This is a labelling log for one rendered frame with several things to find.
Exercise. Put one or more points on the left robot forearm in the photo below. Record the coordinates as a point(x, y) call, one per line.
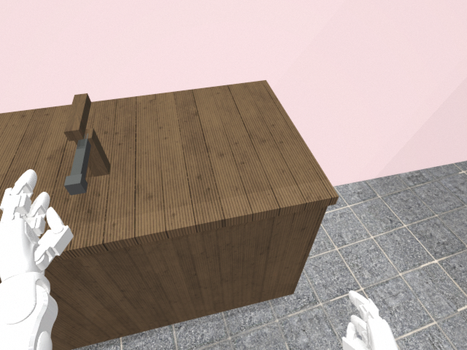
point(27, 313)

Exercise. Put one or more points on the robot right hand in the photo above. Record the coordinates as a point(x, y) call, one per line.
point(376, 333)

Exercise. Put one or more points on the tap lever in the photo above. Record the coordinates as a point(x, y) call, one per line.
point(76, 183)

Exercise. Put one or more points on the counter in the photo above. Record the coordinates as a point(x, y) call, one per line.
point(198, 201)

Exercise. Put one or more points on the robot left hand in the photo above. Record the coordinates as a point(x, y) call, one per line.
point(21, 224)

